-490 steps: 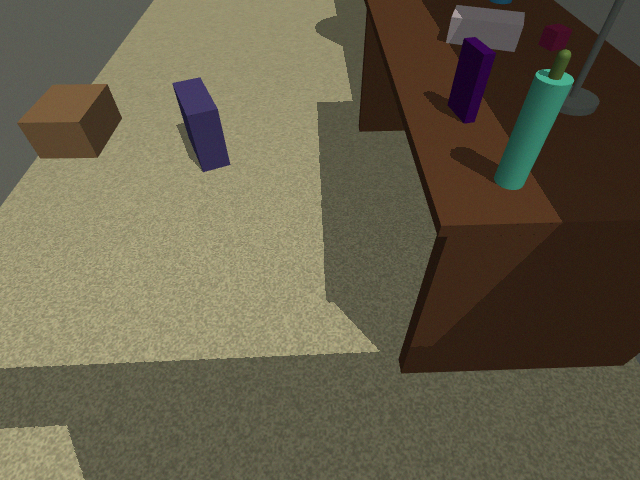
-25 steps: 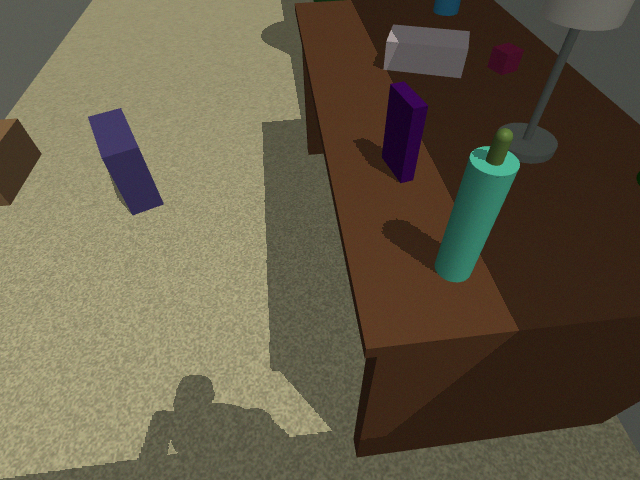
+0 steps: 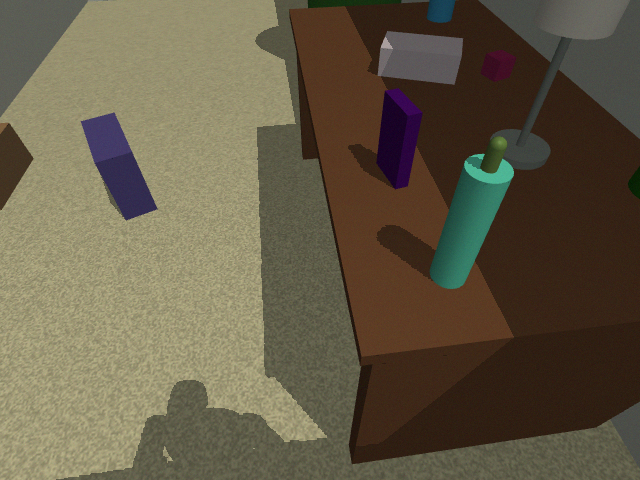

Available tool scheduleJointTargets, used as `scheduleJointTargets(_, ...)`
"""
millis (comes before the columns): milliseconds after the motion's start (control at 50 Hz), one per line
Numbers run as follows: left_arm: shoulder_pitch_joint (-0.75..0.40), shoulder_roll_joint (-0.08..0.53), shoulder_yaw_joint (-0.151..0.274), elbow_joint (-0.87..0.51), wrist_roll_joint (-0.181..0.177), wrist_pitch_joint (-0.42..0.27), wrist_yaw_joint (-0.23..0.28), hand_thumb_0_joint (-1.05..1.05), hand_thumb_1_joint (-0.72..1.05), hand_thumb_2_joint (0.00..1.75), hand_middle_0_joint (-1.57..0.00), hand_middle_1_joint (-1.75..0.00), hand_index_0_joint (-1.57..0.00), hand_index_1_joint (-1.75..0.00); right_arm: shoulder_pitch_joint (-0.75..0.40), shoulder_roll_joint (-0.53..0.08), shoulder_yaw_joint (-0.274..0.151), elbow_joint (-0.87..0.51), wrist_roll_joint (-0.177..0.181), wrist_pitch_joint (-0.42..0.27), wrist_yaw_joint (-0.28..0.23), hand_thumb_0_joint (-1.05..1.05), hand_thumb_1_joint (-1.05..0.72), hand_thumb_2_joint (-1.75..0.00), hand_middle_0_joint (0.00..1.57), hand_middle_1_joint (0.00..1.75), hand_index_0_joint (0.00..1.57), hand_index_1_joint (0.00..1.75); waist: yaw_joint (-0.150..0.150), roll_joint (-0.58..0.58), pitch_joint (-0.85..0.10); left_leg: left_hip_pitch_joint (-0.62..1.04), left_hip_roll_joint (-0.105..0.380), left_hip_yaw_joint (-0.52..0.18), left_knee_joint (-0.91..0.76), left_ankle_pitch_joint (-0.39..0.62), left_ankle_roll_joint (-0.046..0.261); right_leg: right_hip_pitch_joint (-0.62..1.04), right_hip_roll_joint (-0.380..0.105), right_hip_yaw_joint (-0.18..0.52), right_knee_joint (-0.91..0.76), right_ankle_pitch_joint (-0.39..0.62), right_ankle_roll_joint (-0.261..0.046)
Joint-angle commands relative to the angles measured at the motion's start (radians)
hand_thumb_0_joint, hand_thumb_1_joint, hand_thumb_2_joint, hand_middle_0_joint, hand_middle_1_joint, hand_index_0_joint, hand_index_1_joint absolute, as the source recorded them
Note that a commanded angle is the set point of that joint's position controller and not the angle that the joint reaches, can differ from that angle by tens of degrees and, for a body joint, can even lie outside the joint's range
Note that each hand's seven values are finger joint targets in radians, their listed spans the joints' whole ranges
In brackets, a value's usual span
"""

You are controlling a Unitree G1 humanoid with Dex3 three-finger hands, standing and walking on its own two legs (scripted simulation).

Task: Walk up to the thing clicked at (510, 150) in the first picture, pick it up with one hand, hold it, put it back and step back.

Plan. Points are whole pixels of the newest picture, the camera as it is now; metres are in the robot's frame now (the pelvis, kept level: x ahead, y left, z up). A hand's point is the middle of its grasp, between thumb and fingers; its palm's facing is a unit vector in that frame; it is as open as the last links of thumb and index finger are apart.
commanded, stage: stand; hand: right
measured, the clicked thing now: (469, 218) +0.47 -0.21 +0.06
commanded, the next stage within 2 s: rise first in 1.96 s
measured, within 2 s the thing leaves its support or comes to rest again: neither
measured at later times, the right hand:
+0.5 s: hand out of the picture +0.07 -0.26 -0.16, palm faces -0.02 +0.94 -0.33, open 7.4 cm
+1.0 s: hand out of the picture +0.07 -0.27 -0.16, palm faces -0.03 +0.94 -0.34, open 7.4 cm
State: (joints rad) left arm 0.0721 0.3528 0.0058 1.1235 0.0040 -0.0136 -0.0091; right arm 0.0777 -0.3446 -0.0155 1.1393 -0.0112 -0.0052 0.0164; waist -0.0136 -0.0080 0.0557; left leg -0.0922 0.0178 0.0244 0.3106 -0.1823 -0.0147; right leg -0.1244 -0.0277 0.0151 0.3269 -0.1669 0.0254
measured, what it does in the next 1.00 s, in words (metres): stands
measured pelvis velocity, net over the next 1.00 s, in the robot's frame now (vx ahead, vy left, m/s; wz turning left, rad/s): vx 0.00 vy -0.01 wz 0.00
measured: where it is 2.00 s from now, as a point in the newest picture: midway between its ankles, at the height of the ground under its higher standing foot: outside the picture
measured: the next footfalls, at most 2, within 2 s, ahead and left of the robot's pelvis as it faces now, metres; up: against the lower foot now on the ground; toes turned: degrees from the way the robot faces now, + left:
none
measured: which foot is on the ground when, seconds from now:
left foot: down 0.00-1.00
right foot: down 0.00-1.00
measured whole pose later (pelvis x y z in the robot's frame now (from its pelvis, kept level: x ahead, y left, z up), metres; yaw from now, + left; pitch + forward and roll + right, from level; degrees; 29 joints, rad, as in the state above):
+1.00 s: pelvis +0.00 -0.01 +0.00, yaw +0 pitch -2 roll +0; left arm 0.10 0.36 0.00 1.11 0.01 -0.01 -0.01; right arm 0.11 -0.35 0.00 1.13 -0.01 0.00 0.01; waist -0.01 0.00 0.05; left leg -0.09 0.04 0.01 0.31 -0.18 -0.03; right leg -0.12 -0.01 0.00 0.33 -0.17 0.01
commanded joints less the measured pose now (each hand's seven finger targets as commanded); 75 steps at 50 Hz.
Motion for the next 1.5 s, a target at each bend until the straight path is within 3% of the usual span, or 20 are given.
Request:
scheduleJointTargets(0,-0.030,0.218,0.035,-0.058,0.007,-0.019,0.016,0.00,0.90,0.90,-0.20,-0.30,-0.20,-0.30,-0.044,-0.214,-0.037,-0.055,0.004,-0.025,-0.019,0.00,-0.90,-0.90,0.20,0.30,0.20,0.30,0.003,0.009,-0.104,0.029,0.121,-0.086,-0.044,0.148,0.023,0.027,-0.105,0.076,-0.040,0.167,-0.035)
scheduleJointTargets(120,-0.027,0.217,0.034,-0.062,0.004,-0.022,0.015,0.00,0.90,0.90,-0.20,-0.30,-0.20,-0.30,-0.043,-0.220,-0.036,-0.057,0.004,-0.025,-0.019,0.00,-0.90,-0.90,0.20,0.30,0.20,0.30,0.004,0.019,-0.112,0.037,0.120,-0.082,-0.039,0.174,0.021,0.032,-0.106,0.075,-0.039,0.194,-0.034)
scheduleJointTargets(220,-0.020,0.217,0.031,-0.056,0.004,-0.018,0.015,0.00,0.90,0.90,-0.20,-0.30,-0.20,-0.30,-0.042,-0.217,-0.036,-0.052,0.004,-0.020,-0.017,0.00,-0.90,-0.90,0.20,0.30,0.20,0.30,0.006,0.003,-0.068,0.011,0.118,-0.091,-0.053,0.092,0.021,0.005,-0.098,0.074,-0.062,0.084,-0.037)
scheduleJointTargets(320,-0.017,0.222,0.032,-0.064,0.005,-0.021,0.015,0.00,0.90,0.90,-0.20,-0.30,-0.20,-0.30,-0.035,-0.219,-0.036,-0.056,0.003,-0.022,-0.016,0.00,-0.90,-0.90,0.20,0.30,0.20,0.30,0.003,0.010,-0.093,0.025,0.118,-0.085,-0.045,0.097,0.024,0.010,-0.106,0.084,-0.058,0.126,-0.041)
scheduleJointTargets(480,-0.002,0.222,0.030,-0.062,0.004,-0.018,0.014,0.00,0.90,0.90,-0.20,-0.30,-0.20,-0.30,-0.029,-0.222,-0.034,-0.053,0.001,-0.021,-0.016,0.00,-0.90,-0.90,0.20,0.30,0.20,0.30,0.010,0.015,-0.068,0.004,0.116,-0.091,-0.053,0.067,0.022,-0.005,-0.098,0.081,-0.061,0.079,-0.043)
scheduleJointTargets(820,0.003,0.222,0.030,-0.063,0.003,-0.020,0.015,0.00,0.90,0.90,-0.20,-0.30,-0.20,-0.30,-0.006,-0.223,-0.028,-0.056,0.003,-0.023,-0.019,0.00,-0.90,-0.90,0.20,0.30,0.20,0.30,0.011,0.013,-0.096,0.016,0.121,-0.087,-0.037,0.130,0.025,0.027,-0.103,0.079,-0.041,0.161,-0.042)
scheduleJointTargets(1480,0.005,0.222,0.032,-0.065,0.003,-0.017,0.016,0.00,0.90,0.90,-0.20,-0.30,-0.20,-0.30,-0.001,-0.224,-0.029,-0.071,0.002,-0.022,-0.022,0.00,-0.90,-0.90,0.20,0.30,0.20,0.30,0.012,0.017,-0.093,0.023,0.124,-0.082,-0.039,0.139,0.027,0.031,-0.105,0.078,-0.040,0.172,-0.048)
